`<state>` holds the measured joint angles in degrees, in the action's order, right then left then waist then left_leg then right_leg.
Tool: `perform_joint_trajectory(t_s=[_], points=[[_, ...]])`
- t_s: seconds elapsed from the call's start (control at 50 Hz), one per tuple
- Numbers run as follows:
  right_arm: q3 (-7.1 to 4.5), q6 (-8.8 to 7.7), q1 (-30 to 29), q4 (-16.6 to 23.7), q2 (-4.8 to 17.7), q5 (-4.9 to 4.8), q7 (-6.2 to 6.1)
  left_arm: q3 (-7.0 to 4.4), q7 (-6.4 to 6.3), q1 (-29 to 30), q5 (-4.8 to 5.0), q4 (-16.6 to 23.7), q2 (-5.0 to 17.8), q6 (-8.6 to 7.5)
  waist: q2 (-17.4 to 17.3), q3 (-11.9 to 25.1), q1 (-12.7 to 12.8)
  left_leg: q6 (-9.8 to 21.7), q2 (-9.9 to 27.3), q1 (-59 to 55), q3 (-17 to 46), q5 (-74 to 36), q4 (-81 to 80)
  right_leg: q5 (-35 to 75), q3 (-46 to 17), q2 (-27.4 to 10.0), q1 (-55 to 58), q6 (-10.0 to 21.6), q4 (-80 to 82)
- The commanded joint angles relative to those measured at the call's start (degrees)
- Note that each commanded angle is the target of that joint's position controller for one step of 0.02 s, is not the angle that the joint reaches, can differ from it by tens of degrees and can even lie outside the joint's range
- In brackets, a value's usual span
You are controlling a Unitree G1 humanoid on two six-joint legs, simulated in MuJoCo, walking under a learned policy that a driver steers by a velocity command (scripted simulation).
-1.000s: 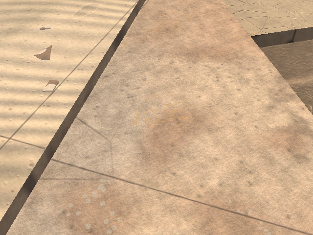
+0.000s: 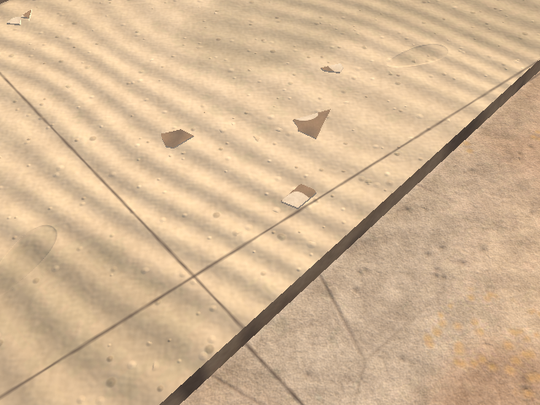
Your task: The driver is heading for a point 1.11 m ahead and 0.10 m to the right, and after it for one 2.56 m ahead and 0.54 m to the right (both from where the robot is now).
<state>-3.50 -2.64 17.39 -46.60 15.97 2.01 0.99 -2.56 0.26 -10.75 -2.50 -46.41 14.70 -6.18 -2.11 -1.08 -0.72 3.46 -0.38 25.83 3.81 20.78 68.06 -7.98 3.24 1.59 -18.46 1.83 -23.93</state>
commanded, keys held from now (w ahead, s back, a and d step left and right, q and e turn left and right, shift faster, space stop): w+q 0.06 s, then w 0.16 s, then w+e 0.78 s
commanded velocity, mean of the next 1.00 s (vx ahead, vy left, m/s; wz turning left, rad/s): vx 0.50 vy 0.00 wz -0.16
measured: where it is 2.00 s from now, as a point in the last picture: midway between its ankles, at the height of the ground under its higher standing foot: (330, 200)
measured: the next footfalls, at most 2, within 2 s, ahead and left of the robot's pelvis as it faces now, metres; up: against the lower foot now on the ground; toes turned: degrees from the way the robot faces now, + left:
left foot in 0.32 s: +0.29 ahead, +0.15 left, +0.00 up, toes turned +9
right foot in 0.84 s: +0.55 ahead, -0.06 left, +0.00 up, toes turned -14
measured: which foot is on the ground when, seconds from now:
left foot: up 0.00-0.30, down 0.32-0.86, up 0.88-1.00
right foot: down 0.00-0.32, up 0.34-0.82, down 0.84-1.00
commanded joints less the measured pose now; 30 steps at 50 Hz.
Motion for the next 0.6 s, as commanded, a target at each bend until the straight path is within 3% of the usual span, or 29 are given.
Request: perform_joint_trajectory(t_s=[0.02, 0.04, 0.08, 0.16, 0.24, 0.28, 0.3, 0.32, 0.34, 0.36, 0.38, 0.4, 0.44, 0.5, 0.6], points=[[-0.20, 1.01, 1.9, 4.2, 0.7, 0.89, 1.96, -1.21, 0.47, -5.3, 0.63, 0.9, 5.3, -0.82, 7.2, 2.4, -0.1, 0.3, 4.2, 8.9, -0.2, -3.9, 0.6, 7.9, -13.1, -16.5, 7.3, 8.0, 13.0], [-0.17, 1.21, 0.0, 5.4, 1.0, 0.59, 2.25, -1.38, 0.68, -5.5, 1.02, 0.7, 5.5, -1.16, 8.3, 2.0, -0.2, 0.3, 4.7, 10.7, -0.2, -5.8, -0.8, 8.7, -11.3, -16.8, 7.6, 8.4, 14.0], [0.17, 1.21, -3.9, 7.1, 0.8, 0.63, 2.63, -1.50, 0.78, -6.8, 0.90, 0.1, 5.7, -1.40, 7.5, 1.0, 0.2, -0.3, 5.0, 12.7, -0.5, -9.1, -5.8, 10.3, -8.1, -17.0, 7.8, 9.1, 15.2], [1.40, 0.59, -9.9, 8.5, -0.5, 0.15, 3.27, -1.43, 1.06, -7.9, 0.99, -0.9, 6.0, -1.10, 8.0, 0.3, 1.1, -0.2, 3.8, 5.0, -3.6, -16.3, -22.7, 9.6, -0.5, -14.0, 5.7, 7.2, 15.6], [1.55, 0.28, -15.4, 10.2, 0.7, 0.54, 2.89, -1.82, 1.00, -12.9, 1.50, -3.2, 8.3, 0.08, 7.5, -1.6, 3.2, 0.7, 2.2, 0.8, -7.3, -12.5, -32.7, 11.3, -1.5, -16.3, 10.8, 6.5, 13.5], [1.32, -0.59, -11.6, 8.9, 1.0, 1.20, 2.14, -1.77, 0.89, -14.1, 1.73, -4.5, 9.0, 1.10, 6.6, -0.5, 1.1, 1.6, 0.0, -6.1, -8.8, -11.0, -39.4, 21.7, -1.4, -15.6, 13.2, 6.0, 5.7], [0.61, -1.45, -3.0, 5.8, 2.2, 2.08, 1.38, -1.26, 0.81, -15.6, 1.85, -5.1, 7.6, 1.26, 3.8, 4.4, -2.0, 2.6, -1.5, -17.9, -8.8, -11.8, -41.7, 26.5, 0.4, -12.8, 11.0, 5.2, -5.1], [-0.51, -2.12, 5.6, 4.1, 5.9, 3.17, 0.54, -0.43, 0.89, -14.3, 2.04, -3.5, 5.9, 1.01, -0.4, 10.7, -6.1, 4.3, 7.6, -29.8, 0.3, -7.1, -43.5, 13.5, 1.9, -10.1, 3.4, 3.6, -18.0], [-2.03, -2.05, 9.7, 3.9, 13.1, 3.39, -0.52, 1.38, 1.32, -17.5, 3.08, -0.5, -1.4, 0.83, -15.5, 15.8, -5.1, 9.8, 25.7, -44.3, 25.0, -7.1, -48.8, -19.9, 4.9, -1.7, -16.7, 0.8, -36.5], [-2.37, -1.60, 10.3, 3.5, 12.1, 0.84, -0.88, -0.49, 0.36, -15.3, 1.99, -1.5, 5.3, 1.74, -8.5, 14.9, -6.4, 10.8, 26.0, -38.8, 28.3, -9.4, -50.7, -22.5, -2.7, -2.0, -19.7, 2.0, -43.6], [-1.21, -1.62, 6.3, 3.4, 8.4, 0.40, -0.80, -0.96, 0.56, -12.2, 2.10, -0.9, 5.8, 1.93, -5.2, 8.6, -4.1, 9.3, 22.6, -33.6, 19.8, -11.4, -51.1, -18.2, -5.3, -4.4, -20.5, 2.8, -44.3], [-0.39, -1.92, 2.9, 3.5, 5.0, 0.09, -0.62, -0.69, 0.83, -11.2, 2.23, -1.3, 4.3, 1.94, -3.4, 4.8, -2.5, 7.7, 20.0, -27.7, 13.7, -14.0, -53.5, -14.4, -5.3, -5.9, -19.2, 2.6, -41.8], [0.56, -2.55, -0.4, 3.3, 1.8, -0.17, -0.79, -0.93, 1.23, -11.9, 1.04, -2.7, 3.3, 3.27, -3.8, 1.8, 0.1, 5.1, 16.4, -21.7, 5.8, -18.6, -56.7, -10.5, -5.1, -6.9, -15.5, 1.8, -39.3], [0.26, -3.82, 0.9, 1.8, 2.2, -0.57, -1.14, -1.06, 2.14, -10.6, 0.72, -2.4, 1.2, 4.46, -2.4, 1.1, 1.6, 5.4, 15.6, -20.9, -0.6, -27.4, -58.1, -5.9, -4.6, -6.3, -16.5, 1.1, -40.0], [-0.06, -3.83, 4.4, -0.6, 1.9, -0.55, -1.50, -0.80, 3.40, -0.4, 0.36, 1.4, -0.1, 5.12, -1.8, -2.4, 0.5, 5.8, 15.7, -23.2, -7.9, -29.9, -58.8, 2.1, -3.5, -7.0, -24.2, -0.1, -33.3]])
